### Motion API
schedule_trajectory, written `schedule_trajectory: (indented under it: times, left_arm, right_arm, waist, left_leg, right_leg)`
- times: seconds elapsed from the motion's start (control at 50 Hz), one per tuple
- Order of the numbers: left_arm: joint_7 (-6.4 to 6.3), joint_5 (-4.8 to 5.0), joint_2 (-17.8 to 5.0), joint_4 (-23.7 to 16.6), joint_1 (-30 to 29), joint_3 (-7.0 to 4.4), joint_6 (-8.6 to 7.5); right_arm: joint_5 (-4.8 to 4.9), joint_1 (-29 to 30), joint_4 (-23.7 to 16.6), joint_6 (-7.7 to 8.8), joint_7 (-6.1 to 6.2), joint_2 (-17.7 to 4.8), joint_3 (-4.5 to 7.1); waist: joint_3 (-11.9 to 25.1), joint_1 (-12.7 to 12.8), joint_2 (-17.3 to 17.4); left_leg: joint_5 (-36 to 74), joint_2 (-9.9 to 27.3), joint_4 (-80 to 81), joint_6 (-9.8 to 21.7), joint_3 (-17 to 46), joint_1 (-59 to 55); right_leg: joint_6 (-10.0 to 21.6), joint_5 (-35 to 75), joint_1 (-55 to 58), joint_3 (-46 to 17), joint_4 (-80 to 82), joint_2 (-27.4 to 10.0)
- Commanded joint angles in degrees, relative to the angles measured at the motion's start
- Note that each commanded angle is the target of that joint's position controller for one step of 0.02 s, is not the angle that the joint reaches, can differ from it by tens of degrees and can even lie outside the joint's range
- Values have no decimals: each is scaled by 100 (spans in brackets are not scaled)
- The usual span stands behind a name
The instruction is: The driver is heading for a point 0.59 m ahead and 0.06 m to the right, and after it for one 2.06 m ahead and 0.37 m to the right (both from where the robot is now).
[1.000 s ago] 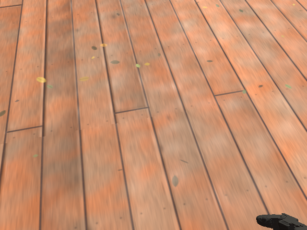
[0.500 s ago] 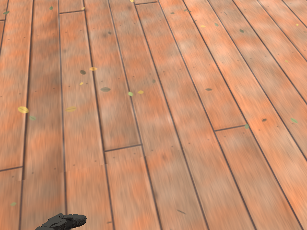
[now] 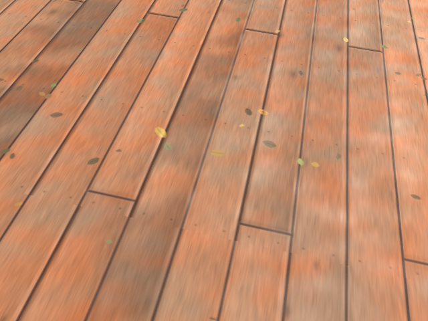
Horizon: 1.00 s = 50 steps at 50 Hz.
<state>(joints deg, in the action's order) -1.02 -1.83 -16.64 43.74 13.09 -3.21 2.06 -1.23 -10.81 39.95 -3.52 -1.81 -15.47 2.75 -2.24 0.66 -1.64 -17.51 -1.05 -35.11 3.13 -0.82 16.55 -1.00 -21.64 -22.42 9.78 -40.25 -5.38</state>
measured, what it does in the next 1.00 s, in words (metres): walks ahead: right foot, then left foot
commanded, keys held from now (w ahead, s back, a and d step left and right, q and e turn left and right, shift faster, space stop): q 0.18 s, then w+q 0.08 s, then w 0.08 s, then w+e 0.66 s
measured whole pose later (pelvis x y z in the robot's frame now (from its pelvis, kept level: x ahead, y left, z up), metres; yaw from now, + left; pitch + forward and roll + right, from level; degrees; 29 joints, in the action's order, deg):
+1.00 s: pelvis +0.25 +0.06 +0.01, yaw -4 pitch +1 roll +0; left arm 1.4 -1.3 -16.6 48.3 20.8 -4.6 -1.3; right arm -2.3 -10.1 41.0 3.7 0.7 -14.0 1.5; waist -1.4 2.5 -1.9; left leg -12.3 -1.0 -26.6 2.3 -3.6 15.7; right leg 3.8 -20.5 -22.1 -2.6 -62.5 1.4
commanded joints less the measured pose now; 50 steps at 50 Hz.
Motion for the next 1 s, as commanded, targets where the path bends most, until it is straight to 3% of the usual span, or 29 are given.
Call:
schedule_trajectory:
  times: [0.02,0.04,0.06,0.08,0.1,0.14,0.18,0.24,0.32,0.36,0.42,0.44,0.46,0.48,0.5,0.52,0.56,0.58,0.68,0.76,0.8,0.84,0.86,0.88,0.9,0.92,0.94,0.96,1.0]
  left_arm:
    - [-49,61,-443,-704,-445,-106,124]
    - [-26,118,-442,-604,-260,-112,104]
    - [-16,88,-515,-489,-87,-147,56]
    - [5,3,-586,-382,80,-177,36]
    - [30,-11,-605,-357,132,-193,30]
    - [50,35,-506,-419,17,-173,46]
    - [32,60,-427,-503,-161,-140,74]
    - [80,-5,-485,-618,-418,-127,50]
    - [135,12,-422,-648,-507,-79,-95]
    - [133,46,-344,-583,-307,-40,-186]
    - [43,38,-197,-235,511,9,-335]
    - [-2,-14,-487,-149,944,-23,-410]
    - [2,1,-1156,-131,1180,-156,-438]
    - [54,0,-1289,9,1111,-260,-402]
    - [122,87,-963,-37,834,-188,-418]
    - [177,126,-752,-57,680,-136,-456]
    - [177,138,-604,19,728,-107,-535]
    - [171,155,-567,107,862,-109,-568]
    - [129,161,-538,396,1457,-179,-576]
    - [98,103,-664,477,1692,-242,-546]
    - [78,92,-743,412,1474,-277,-526]
    - [92,140,-842,327,1155,-308,-550]
    - [134,200,-715,250,1069,-284,-597]
    - [135,367,-120,-8,1248,-141,-623]
    - [114,225,-331,-61,1422,-165,-553]
    - [120,104,-474,74,1313,-201,-475]
    - [196,66,-382,115,1023,-184,-453]
    - [249,56,-268,119,906,-173,-423]
    - [337,-35,-261,127,805,-183,-303]
  right_arm:
    - [-55,-669,-238,89,169,-1447,395]
    - [3,-273,-284,83,192,-1211,325]
    - [7,90,-376,76,199,-1105,301]
    - [45,183,-429,93,211,-977,269]
    - [74,107,-434,110,194,-877,239]
    - [100,-131,-378,147,172,-917,265]
    - [87,-341,-328,157,180,-972,301]
    - [18,-658,-276,136,163,-1000,338]
    - [-56,-717,-227,185,124,-1037,353]
    - [-68,-656,-180,235,114,-984,326]
    - [-8,-391,-155,297,168,-731,228]
    - [-19,-279,-252,360,179,-413,130]
    - [1,-170,-434,442,161,-219,58]
    - [-159,188,-539,488,162,-724,169]
    - [-162,161,-459,530,110,-815,204]
    - [-146,38,-335,568,46,-786,193]
    - [-189,-36,-215,590,-50,-656,160]
    - [-196,53,-228,588,-68,-553,126]
    - [-111,966,-486,573,-61,-298,-4]
    - [-35,1466,-673,619,-38,-308,-42]
    - [4,1172,-630,662,13,-394,-20]
    - [-9,195,-319,731,143,-605,76]
    - [-113,-581,-161,805,251,-971,190]
    - [-262,-1359,-165,789,343,-1521,312]
    - [-202,-1196,-101,710,336,-1564,327]
    - [-151,-766,-150,686,308,-1058,215]
    - [-106,-469,-161,709,280,-656,119]
    - [-105,-337,-140,740,268,-478,62]
    - [-69,-430,1,838,265,-365,22]
  waist:
    - [-96,-305,1103]
    - [-155,-67,980]
    - [-38,74,1005]
    - [135,80,1086]
    - [351,60,970]
    - [477,-25,754]
    - [429,-144,811]
    - [422,-363,1001]
    - [237,-384,960]
    - [225,-268,932]
    - [82,267,487]
    - [124,425,-266]
    - [124,433,-1070]
    - [-556,350,-628]
    - [-766,147,-331]
    - [-671,53,-338]
    - [-386,32,-575]
    - [-281,52,-535]
    - [-232,343,-519]
    - [-133,470,-580]
    - [-8,230,-597]
    - [366,-309,-354]
    - [902,-661,116]
    - [1875,-881,1278]
    - [1744,-562,1698]
    - [904,-340,956]
    - [355,-276,530]
    - [123,-179,598]
    - [14,-80,832]
  left_leg:
    - [1756,1950,1979,1201,2591,-313]
    - [1524,1529,1966,1001,2122,-208]
    - [1446,1173,1908,820,1848,-338]
    - [1969,1022,1795,827,1692,-488]
    - [2375,985,1706,855,1667,-650]
    - [2564,1017,1622,913,1793,-944]
    - [2348,1034,1601,972,2017,-1168]
    - [-573,991,2052,1138,2655,-1188]
    - [-1328,971,2137,1179,2950,-823]
    - [-1360,913,2096,1111,2898,-416]
    - [-1751,440,1532,679,2423,1041]
    - [-1767,61,428,409,1816,1722]
    - [-1348,-601,-936,160,605,2486]
    - [-1015,-236,-1396,86,538,2895]
    - [-554,16,-1592,6,570,2814]
    - [-227,89,-1611,-99,519,2631]
    - [242,127,-1729,-259,274,2303]
    - [412,132,-1716,-319,209,2243]
    - [822,126,-795,-573,33,2215]
    - [698,-24,-115,-548,-29,1689]
    - [675,-97,260,-434,28,857]
    - [817,-206,883,-222,39,-849]
    - [486,444,1039,-3,620,-2086]
    - [-1340,2149,1508,354,2692,-3557]
    - [-1862,2705,2159,685,4417,-3017]
    - [-2072,2501,2168,706,3856,-2280]
    - [-1349,2168,2234,645,2961,-1673]
    - [-498,1881,2356,534,2207,-1294]
    - [728,1561,2453,457,1331,-1043]
  right_leg:
    - [-158,-938,-1343,-1051,-1922,321]
    - [-113,-389,-1238,-1147,-1922,303]
    - [-79,-29,-1178,-1130,-1929,350]
    - [-88,131,-1107,-1054,-2107,410]
    - [-108,147,-1027,-1069,-2229,450]
    - [-152,142,-1109,-1122,-2125,467]
    - [-177,80,-1243,-1170,-1744,479]
    - [-152,-65,-1203,-1178,-1081,523]
    - [-2,-330,-623,-1084,-217,652]
    - [161,-370,61,-967,281,723]
    - [479,450,2177,-879,1840,724]
    - [637,-670,2760,-2093,2461,-153]
    - [1135,-2433,2885,-4450,3389,-1438]
    - [1569,-2684,2134,-5085,3573,-1711]
    - [1561,-2385,1954,-4701,3499,-1401]
    - [1401,-1771,1932,-4171,3455,-1034]
    - [1255,-406,1954,-3345,3407,-509]
    - [1251,121,1976,-3130,3350,-370]
    - [1314,1389,2055,-2875,3099,-224]
    - [1287,2489,1995,-2968,2565,-287]
    - [1111,2801,1673,-3103,2291,-333]
    - [841,3372,1105,-2966,1395,-51]
    - [678,2916,517,-2611,168,346]
    - [468,561,-736,-1848,-1596,992]
    - [511,-873,-1413,-1557,-2483,1066]
    - [592,-439,-1573,-1634,-2875,640]
    - [577,-21,-1523,-1564,-2786,460]
    - [538,201,-1385,-1499,-2590,324]
    - [455,383,-1269,-1374,-2505,238]
Keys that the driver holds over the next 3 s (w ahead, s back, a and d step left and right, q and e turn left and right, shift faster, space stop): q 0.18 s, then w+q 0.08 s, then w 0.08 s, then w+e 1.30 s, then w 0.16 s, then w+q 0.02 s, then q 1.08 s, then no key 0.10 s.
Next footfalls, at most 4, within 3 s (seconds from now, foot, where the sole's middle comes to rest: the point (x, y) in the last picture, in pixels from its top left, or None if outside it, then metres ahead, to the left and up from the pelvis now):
0.44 right None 0.08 -0.09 -0.76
0.86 left None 0.31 0.15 -0.76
1.36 right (243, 294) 0.58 -0.09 -0.76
1.90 left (236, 203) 0.92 -0.08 -0.76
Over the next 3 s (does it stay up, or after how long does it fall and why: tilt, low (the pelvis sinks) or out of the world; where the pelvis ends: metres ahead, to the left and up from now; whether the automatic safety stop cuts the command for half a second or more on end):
stays up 0.82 -0.12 0.01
